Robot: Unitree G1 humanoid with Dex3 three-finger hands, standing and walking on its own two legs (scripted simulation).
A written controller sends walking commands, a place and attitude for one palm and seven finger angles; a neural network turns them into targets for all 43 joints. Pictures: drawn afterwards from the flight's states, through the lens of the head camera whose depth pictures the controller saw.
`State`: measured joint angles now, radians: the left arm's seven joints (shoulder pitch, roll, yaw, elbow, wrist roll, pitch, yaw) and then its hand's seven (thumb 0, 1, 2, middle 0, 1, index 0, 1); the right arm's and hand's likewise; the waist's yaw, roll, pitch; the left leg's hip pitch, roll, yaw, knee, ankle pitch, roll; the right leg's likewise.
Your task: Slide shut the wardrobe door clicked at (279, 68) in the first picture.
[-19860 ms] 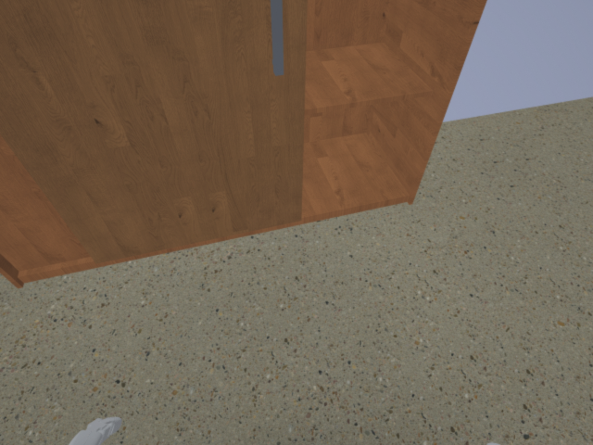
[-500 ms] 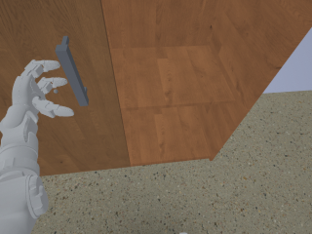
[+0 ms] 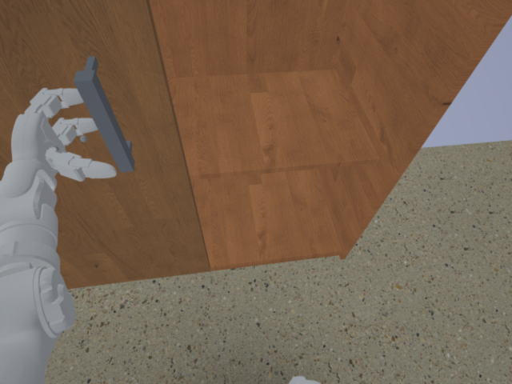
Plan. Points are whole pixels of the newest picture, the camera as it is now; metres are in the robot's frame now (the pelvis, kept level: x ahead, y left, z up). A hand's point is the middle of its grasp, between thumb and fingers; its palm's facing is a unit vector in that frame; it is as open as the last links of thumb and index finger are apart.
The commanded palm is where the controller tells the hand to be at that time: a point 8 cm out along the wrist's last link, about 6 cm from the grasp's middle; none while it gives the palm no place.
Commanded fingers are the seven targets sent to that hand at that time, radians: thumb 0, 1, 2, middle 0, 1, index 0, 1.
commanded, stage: feel for the door with the fingertips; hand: left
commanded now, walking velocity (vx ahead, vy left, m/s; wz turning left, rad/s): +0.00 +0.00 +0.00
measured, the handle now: (111, 119) +0.52 +0.22 +0.11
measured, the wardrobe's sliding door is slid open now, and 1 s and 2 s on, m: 0.54 0.54 0.54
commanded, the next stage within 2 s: slide the fingers in behind the handle in 0.24 s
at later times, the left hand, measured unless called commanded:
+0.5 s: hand (82, 135) +0.47 +0.25 +0.12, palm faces +0.09 -1.00 -0.02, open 13.8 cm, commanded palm +0.44 +0.30 +0.11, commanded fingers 0.00 -0.50 0.30 -0.30 -1.20 -0.30 -1.20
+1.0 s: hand (92, 140) +0.47 +0.24 +0.11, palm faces +0.09 -1.00 -0.02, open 14.0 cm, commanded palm +0.44 +0.28 +0.11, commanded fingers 0.00 -0.50 0.30 -0.30 -1.20 -0.30 -1.20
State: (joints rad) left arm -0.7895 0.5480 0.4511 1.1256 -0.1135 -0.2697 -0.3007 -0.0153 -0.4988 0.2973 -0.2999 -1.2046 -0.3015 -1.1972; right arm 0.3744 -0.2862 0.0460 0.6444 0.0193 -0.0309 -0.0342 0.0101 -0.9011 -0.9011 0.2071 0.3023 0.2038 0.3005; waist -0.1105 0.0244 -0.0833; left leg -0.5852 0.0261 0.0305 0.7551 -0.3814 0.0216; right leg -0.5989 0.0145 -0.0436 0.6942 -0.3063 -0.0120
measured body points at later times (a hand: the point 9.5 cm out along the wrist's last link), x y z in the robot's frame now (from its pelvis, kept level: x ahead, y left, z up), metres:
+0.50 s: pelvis +0.00 +0.01 +0.00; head +0.07 +0.02 +0.44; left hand +0.46 +0.30 +0.12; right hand +0.02 -0.26 -0.11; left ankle -0.01 +0.10 -0.71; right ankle +0.02 -0.12 -0.71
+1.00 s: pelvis +0.01 +0.01 +0.00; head +0.08 +0.02 +0.44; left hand +0.46 +0.29 +0.11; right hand +0.06 -0.25 -0.11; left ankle -0.01 +0.10 -0.71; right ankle +0.02 -0.12 -0.71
